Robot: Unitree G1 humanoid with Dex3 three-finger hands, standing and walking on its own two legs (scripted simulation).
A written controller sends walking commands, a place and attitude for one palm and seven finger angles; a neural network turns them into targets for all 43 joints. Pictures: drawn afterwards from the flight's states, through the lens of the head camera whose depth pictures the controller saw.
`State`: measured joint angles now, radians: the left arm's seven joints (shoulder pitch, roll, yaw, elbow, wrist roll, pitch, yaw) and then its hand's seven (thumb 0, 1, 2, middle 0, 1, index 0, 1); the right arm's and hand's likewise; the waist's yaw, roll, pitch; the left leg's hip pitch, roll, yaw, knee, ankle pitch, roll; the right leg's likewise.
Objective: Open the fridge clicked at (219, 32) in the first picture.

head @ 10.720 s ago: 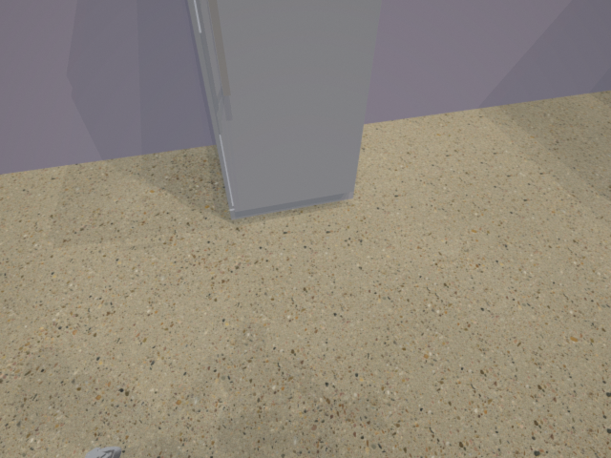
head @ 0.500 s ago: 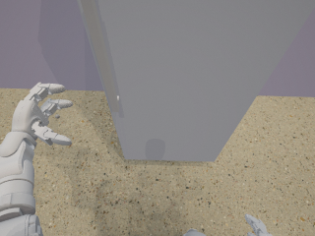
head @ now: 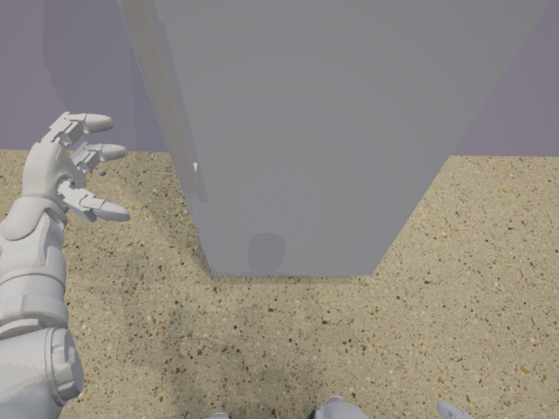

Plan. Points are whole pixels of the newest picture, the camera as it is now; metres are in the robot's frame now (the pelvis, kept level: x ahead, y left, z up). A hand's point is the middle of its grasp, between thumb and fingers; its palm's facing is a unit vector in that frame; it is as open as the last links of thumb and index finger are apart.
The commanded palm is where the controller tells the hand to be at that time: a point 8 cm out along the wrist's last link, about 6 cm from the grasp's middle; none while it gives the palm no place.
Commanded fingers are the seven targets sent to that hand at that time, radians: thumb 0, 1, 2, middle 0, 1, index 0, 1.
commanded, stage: move the hooked fingers beside the handle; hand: left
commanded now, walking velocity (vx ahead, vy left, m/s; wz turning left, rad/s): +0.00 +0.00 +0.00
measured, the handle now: (171, 102) +0.55 +0.17 +0.12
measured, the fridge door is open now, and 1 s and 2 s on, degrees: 0 0 0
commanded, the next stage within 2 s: feel for the door with the fingertips in 1.20 s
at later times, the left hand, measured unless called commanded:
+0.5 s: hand (126, 133) +0.50 +0.23 +0.10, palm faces -0.02 -1.00 +0.00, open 13.9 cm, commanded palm +0.47 +0.29 +0.09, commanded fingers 0.00 -0.50 0.30 -0.30 -1.20 -0.30 -1.20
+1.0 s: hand (128, 146) +0.48 +0.23 +0.09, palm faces -0.01 -1.00 +0.00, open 13.9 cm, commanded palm +0.46 +0.28 +0.09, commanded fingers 0.00 -0.50 0.30 -0.30 -1.20 -0.30 -1.20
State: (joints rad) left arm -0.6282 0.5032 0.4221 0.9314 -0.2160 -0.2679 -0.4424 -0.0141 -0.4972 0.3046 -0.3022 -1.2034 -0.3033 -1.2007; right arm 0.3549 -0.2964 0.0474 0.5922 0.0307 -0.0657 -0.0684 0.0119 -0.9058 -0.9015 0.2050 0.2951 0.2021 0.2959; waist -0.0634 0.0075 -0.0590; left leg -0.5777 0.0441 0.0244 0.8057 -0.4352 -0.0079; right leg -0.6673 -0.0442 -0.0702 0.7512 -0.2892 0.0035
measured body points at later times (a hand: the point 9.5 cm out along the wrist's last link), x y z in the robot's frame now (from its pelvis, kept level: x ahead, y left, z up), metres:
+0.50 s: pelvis +0.00 +0.01 -0.01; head +0.12 +0.02 +0.42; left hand +0.49 +0.29 +0.10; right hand -0.01 -0.27 -0.12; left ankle -0.03 +0.12 -0.71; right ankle +0.04 -0.13 -0.71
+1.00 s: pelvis +0.01 +0.01 -0.01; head +0.10 +0.02 +0.43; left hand +0.47 +0.28 +0.10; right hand +0.07 -0.26 -0.11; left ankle -0.03 +0.12 -0.71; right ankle +0.04 -0.13 -0.71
